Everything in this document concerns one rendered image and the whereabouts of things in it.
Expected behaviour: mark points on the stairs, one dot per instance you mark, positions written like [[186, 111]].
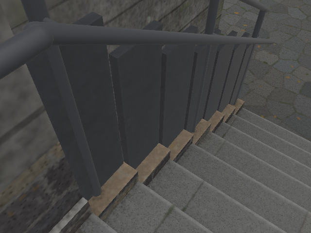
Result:
[[250, 176]]

